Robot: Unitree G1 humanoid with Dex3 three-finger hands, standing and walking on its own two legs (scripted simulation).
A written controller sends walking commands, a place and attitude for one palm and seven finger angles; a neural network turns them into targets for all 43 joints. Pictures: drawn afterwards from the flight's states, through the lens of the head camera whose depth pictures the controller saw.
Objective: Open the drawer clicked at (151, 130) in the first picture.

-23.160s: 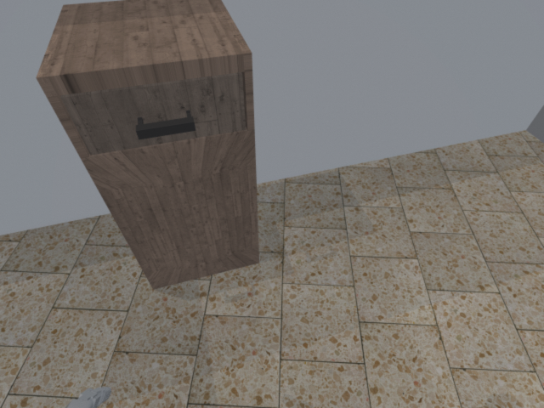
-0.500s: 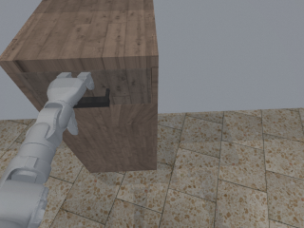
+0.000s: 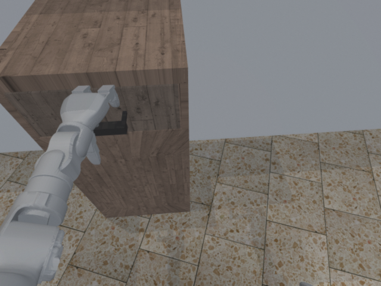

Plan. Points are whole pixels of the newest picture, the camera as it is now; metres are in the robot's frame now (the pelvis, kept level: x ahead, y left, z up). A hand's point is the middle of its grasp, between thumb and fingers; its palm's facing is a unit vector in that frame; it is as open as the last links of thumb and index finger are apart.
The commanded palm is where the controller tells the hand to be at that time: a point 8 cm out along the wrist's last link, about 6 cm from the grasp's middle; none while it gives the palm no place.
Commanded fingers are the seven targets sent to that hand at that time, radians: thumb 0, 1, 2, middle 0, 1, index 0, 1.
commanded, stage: re-aim the fingers above the handle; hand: left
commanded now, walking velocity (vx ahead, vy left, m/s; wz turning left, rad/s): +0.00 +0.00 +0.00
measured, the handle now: (101, 122) +0.49 +0.24 +0.03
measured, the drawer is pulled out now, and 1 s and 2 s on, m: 0.00 0.00 0.00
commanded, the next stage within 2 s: lower the fingers behind the handle in 1.20 s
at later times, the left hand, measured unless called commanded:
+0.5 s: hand (72, 150) +0.37 +0.25 +0.08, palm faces +0.04 -0.03 -1.00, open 13.8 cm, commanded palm +0.36 +0.26 +0.15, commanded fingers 0.00 -0.50 0.30 -0.30 -1.20 -0.30 -1.20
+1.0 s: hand (69, 130) +0.40 +0.26 +0.10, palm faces +0.13 -0.02 -0.99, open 13.8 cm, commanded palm +0.36 +0.26 +0.15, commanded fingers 0.00 -0.50 0.30 -0.30 -1.20 -0.30 -1.20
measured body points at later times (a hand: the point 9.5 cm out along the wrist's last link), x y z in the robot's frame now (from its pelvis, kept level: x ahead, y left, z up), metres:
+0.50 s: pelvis +0.00 -0.01 +0.00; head +0.03 -0.02 +0.45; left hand +0.36 +0.25 +0.14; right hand +0.17 -0.26 -0.10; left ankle -0.03 +0.07 -0.72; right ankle -0.01 -0.10 -0.72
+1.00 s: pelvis +0.00 +0.00 +0.00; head +0.04 -0.02 +0.45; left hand +0.39 +0.26 +0.16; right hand +0.10 -0.25 -0.13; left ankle -0.03 +0.07 -0.72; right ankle -0.01 -0.10 -0.72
